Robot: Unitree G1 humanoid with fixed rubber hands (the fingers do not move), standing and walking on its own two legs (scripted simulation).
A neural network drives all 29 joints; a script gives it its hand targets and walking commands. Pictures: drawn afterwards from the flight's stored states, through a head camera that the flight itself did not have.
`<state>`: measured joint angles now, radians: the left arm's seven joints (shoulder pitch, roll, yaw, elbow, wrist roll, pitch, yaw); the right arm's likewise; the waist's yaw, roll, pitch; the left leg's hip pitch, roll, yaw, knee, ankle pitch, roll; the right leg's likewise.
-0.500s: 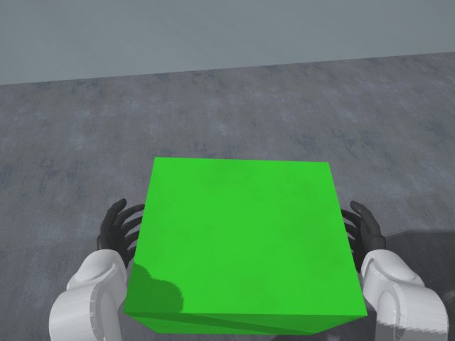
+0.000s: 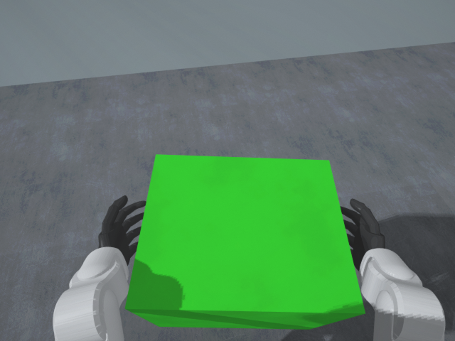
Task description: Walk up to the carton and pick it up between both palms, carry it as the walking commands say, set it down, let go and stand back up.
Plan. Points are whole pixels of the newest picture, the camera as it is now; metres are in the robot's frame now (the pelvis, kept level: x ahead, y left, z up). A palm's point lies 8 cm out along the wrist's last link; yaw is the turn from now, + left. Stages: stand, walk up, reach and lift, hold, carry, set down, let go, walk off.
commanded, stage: carry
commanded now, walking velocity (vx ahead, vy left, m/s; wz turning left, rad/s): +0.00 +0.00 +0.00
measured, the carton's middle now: (238, 248) +0.27 +0.00 +0.00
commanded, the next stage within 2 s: none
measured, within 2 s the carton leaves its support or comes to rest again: neither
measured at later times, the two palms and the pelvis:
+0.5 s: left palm (132, 218) +0.29 +0.18 +0.07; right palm (360, 224) +0.29 -0.20 +0.06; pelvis +0.05 -0.01 +0.00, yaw +0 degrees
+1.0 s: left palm (138, 213) +0.31 +0.18 +0.05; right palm (354, 220) +0.31 -0.20 +0.04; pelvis +0.07 -0.01 +0.00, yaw +0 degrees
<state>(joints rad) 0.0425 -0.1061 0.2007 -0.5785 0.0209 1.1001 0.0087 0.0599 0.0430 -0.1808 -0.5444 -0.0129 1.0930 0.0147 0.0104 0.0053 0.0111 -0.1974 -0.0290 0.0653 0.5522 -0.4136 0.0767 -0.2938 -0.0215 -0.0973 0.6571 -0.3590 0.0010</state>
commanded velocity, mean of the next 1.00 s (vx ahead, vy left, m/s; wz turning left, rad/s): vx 0.00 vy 0.00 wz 0.00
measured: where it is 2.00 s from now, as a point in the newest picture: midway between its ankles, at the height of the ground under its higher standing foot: outside the picture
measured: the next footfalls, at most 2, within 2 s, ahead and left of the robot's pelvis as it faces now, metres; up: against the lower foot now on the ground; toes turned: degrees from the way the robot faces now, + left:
none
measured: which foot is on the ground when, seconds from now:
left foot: down 0.00-1.00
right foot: down 0.00-1.00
